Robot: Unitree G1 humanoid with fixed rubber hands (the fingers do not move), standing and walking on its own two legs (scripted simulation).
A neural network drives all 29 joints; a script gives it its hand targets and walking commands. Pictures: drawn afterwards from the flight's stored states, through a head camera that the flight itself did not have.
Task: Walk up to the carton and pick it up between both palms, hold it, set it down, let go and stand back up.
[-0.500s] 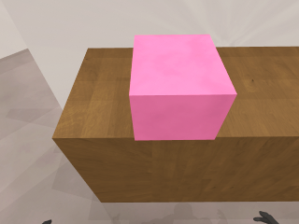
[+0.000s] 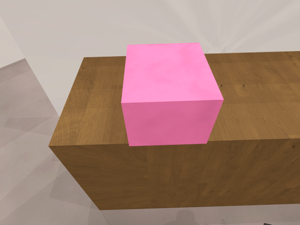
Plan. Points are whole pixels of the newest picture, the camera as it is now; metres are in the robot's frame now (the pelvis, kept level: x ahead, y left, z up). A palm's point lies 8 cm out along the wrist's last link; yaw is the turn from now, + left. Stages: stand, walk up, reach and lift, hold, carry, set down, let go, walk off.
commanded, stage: walk up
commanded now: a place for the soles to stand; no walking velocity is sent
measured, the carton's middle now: (165, 92) +0.52 -0.03 +0.07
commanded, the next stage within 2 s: reach and lift in 1.68 s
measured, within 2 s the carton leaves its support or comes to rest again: neither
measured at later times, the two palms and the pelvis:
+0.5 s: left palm out of the picture +0.12 +0.30 -0.11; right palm out of the picture +0.10 -0.32 -0.10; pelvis +0.01 -0.01 +0.00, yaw -2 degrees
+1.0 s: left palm out of the picture +0.14 +0.31 -0.11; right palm out of the picture +0.10 -0.32 -0.09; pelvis +0.04 +0.00 +0.00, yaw -4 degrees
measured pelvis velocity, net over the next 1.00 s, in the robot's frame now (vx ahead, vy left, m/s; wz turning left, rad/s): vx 0.04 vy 0.00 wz -0.06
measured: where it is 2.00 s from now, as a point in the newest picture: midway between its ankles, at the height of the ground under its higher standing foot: outside the picture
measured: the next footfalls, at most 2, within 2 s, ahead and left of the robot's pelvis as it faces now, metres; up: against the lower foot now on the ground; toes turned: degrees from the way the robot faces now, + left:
none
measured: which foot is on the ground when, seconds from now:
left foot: down 0.00-1.00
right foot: down 0.00-1.00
